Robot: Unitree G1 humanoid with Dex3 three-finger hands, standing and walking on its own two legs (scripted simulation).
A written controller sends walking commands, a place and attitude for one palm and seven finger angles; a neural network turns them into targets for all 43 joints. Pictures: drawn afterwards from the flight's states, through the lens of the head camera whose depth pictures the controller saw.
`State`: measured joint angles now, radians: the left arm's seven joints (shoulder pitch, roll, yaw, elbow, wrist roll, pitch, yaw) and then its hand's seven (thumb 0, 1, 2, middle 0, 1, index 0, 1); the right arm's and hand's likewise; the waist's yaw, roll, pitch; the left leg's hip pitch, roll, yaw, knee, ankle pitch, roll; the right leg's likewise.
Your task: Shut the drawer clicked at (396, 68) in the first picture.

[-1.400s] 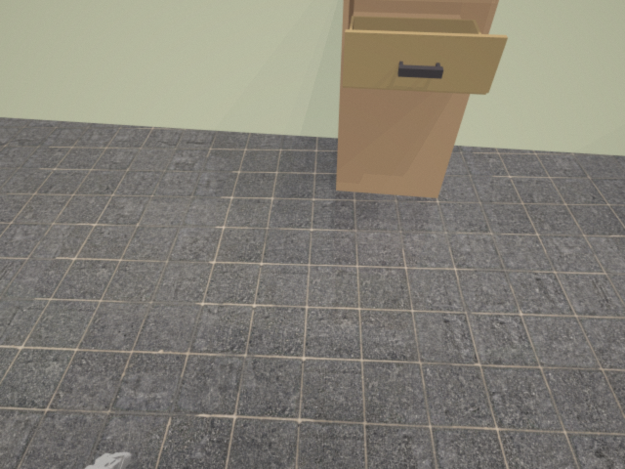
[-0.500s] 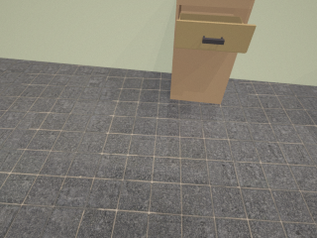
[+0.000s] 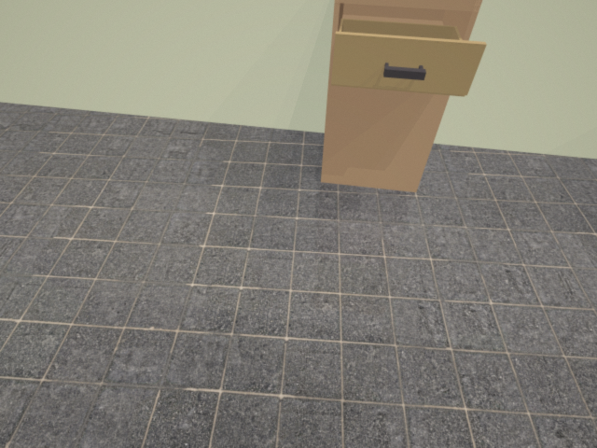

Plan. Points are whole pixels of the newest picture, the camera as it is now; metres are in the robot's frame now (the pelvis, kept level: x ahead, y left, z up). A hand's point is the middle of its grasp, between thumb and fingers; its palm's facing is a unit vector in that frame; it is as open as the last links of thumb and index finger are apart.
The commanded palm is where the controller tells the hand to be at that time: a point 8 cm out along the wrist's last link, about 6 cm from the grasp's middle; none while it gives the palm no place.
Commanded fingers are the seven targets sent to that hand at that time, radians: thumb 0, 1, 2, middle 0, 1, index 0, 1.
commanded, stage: look at it before walking up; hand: left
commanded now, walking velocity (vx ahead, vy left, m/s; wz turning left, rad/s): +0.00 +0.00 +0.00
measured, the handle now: (404, 69) +1.17 -0.25 -0.02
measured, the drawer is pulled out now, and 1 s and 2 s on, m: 0.27 0.27 0.27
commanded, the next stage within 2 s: walk to a spot facing it in 0.04 s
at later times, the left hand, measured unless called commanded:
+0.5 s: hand out of the picture +0.06 +0.20 -0.18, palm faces -0.13 -0.95 -0.27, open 7.4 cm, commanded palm none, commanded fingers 0.00 0.90 0.90 -0.20 -0.30 -0.20 -0.30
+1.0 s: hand out of the picture +0.14 +0.20 -0.19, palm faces -0.27 -0.94 -0.20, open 7.4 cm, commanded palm none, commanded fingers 0.00 0.90 0.90 -0.20 -0.30 -0.20 -0.30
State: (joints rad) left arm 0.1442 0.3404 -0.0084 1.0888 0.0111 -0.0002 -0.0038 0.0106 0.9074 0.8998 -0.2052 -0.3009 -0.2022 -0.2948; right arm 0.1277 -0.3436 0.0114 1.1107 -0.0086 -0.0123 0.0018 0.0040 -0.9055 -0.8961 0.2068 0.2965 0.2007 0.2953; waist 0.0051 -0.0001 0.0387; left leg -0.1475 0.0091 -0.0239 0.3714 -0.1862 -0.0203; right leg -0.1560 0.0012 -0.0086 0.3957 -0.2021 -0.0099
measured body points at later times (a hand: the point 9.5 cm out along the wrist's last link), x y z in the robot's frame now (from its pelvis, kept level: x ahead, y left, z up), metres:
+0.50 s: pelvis +0.00 -0.01 -0.02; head +0.01 -0.03 +0.43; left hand +0.07 +0.25 -0.16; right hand +0.04 -0.28 -0.17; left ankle +0.01 +0.13 -0.75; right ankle +0.00 -0.10 -0.75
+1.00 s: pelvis +0.12 +0.01 -0.02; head +0.14 +0.01 +0.43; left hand +0.15 +0.25 -0.17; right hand +0.16 -0.27 -0.13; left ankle +0.20 +0.10 -0.75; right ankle +0.00 -0.09 -0.74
